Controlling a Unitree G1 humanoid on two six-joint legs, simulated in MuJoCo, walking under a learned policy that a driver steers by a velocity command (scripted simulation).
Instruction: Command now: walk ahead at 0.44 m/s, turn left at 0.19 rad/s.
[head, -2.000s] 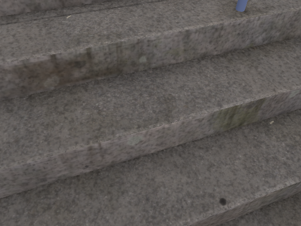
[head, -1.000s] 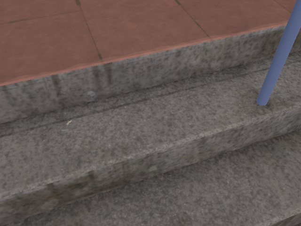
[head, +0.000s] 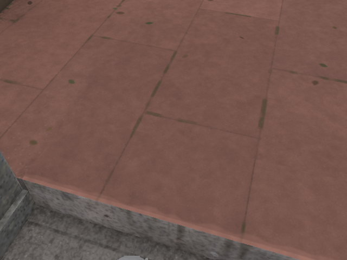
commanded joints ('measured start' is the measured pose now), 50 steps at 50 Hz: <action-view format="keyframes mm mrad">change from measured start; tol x64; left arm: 1 202 47 5 88 23 -3 13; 39 -887 130 -11 -451 -101 136 -50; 50 -111 395 157 -180 -123 36 13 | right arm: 1 -316 35 39 -198 13 -14 1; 50 242 -41 -43 -4 2 -143 58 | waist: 1 48 -110 162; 50 -18 -149 -35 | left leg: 1 -657 40 -63 189 -203 60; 14 1407 166 -524 -1261 -49 15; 39 1127 185 404 -1951 31 12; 44 1187 153 485 -1493 1231 -48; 47 478 -107 158 -744 42 -188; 50 405 -155 -198 -122 214 -154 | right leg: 1 509 -438 408 -203 105 -275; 7 -292 -247 156 -391 -15 -186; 12 -156 -231 184 99 1072 -100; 14 -554 -91 389 679 144 -58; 18 -769 -13 606 1737 300 -148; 28 -1104 28 507 1936 198 -308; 43 -708 92 191 961 -120 -201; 46 180 64 648 646 94 -295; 50 -192 -82 1099 228 -111 -97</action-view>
